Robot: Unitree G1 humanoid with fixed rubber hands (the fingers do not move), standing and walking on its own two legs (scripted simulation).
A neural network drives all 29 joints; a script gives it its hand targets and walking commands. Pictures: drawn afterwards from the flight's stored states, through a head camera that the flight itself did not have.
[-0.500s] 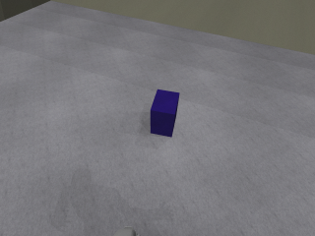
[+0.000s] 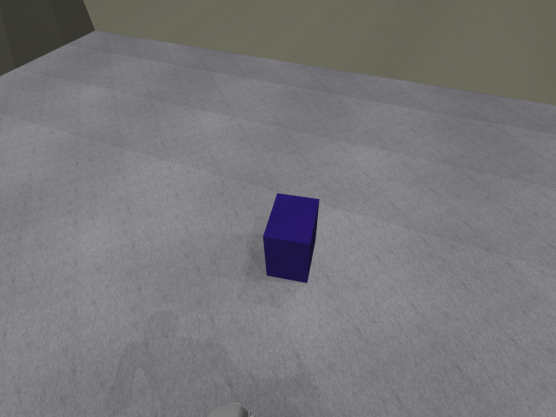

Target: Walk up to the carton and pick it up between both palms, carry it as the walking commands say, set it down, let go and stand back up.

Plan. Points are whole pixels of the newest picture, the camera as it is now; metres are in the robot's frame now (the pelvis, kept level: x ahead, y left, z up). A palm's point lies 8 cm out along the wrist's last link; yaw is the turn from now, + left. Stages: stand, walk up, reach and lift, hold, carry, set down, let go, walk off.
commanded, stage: walk up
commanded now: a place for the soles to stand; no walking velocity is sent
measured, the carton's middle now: (292, 238) +0.90 -0.01 -0.62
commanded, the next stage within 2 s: none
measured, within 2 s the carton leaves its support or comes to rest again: neither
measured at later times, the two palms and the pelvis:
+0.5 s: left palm (108, 363) +0.24 +0.30 -0.10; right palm (489, 378) +0.22 -0.32 -0.10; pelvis +0.17 +0.00 +0.00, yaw -1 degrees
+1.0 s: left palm (128, 289) +0.37 +0.31 -0.10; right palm (455, 290) +0.36 -0.30 -0.08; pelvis +0.31 +0.02 +0.01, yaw -1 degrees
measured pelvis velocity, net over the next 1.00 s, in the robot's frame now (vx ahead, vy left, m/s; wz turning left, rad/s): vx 0.31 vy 0.02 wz -0.02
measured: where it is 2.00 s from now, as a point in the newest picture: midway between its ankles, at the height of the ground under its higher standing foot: (290, 388)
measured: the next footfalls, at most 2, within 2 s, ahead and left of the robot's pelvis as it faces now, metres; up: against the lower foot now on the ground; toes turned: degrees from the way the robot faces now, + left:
left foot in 0.12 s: +0.19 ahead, +0.14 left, +0.00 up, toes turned +1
right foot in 0.50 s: +0.30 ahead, -0.12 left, +0.00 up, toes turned -2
